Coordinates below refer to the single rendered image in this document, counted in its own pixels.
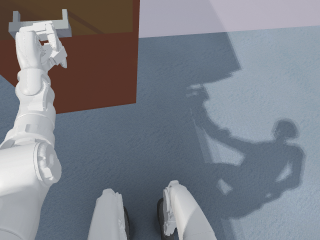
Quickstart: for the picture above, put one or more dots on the robot left hand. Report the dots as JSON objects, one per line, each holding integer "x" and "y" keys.
{"x": 30, "y": 52}

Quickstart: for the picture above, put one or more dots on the robot left upper arm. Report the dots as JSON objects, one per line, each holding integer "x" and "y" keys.
{"x": 26, "y": 174}

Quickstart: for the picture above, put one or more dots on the robot left shin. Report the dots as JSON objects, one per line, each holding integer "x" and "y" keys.
{"x": 121, "y": 223}

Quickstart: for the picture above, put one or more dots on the left robot forearm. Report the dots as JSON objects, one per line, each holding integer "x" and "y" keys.
{"x": 35, "y": 120}

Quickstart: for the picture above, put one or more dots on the handle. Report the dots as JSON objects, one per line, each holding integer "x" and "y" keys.
{"x": 62, "y": 27}

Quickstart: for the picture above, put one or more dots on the cabinet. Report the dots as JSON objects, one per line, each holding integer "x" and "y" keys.
{"x": 101, "y": 69}

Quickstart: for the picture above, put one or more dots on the drawer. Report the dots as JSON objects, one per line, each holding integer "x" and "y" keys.
{"x": 86, "y": 17}

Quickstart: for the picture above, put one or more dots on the left robot thigh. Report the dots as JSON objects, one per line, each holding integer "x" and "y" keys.
{"x": 108, "y": 211}

